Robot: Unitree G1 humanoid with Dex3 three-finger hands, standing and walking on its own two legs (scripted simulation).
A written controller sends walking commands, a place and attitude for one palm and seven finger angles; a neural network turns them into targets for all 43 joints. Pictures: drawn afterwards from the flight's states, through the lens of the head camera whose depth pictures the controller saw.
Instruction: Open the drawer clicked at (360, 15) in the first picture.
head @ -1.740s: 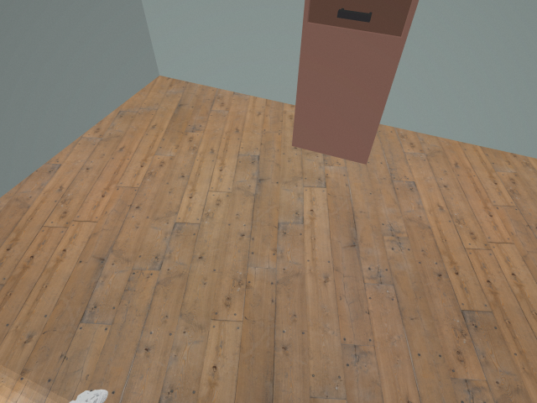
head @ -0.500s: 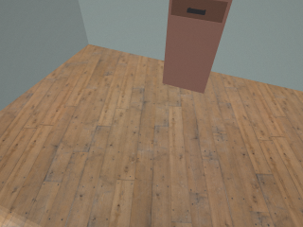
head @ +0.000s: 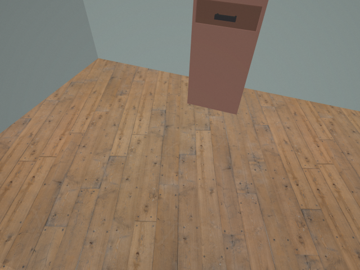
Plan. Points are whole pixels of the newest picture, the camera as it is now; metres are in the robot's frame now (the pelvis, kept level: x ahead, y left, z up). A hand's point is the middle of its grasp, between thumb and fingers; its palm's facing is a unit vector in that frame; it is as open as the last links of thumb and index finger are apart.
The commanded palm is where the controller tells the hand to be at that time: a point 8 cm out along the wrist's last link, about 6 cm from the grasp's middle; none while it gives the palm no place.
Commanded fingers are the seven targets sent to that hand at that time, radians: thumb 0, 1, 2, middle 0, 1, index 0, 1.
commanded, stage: walk to a spot facing it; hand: left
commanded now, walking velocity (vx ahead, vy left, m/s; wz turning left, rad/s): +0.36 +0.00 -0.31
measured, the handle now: (225, 16) +1.56 -0.18 +0.01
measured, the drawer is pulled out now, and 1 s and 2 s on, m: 0.00 0.00 0.00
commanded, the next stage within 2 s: turn to face it in 1.58 s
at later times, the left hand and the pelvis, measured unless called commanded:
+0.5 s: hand out of the picture +0.14 +0.22 -0.19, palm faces -0.10 -0.98 -0.14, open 7.4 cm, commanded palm none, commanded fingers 0.00 0.90 0.90 -0.20 -0.30 -0.20 -0.30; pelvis +0.16 +0.04 -0.01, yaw -10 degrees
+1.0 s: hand (157, 164) +0.51 +0.12 -0.17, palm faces -0.27 -0.94 -0.21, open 7.2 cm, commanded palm none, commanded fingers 0.00 0.90 0.90 -0.20 -0.30 -0.20 -0.30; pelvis +0.38 -0.04 -0.01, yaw -17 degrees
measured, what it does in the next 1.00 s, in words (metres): walks ahead, turning right: left foot, then right foot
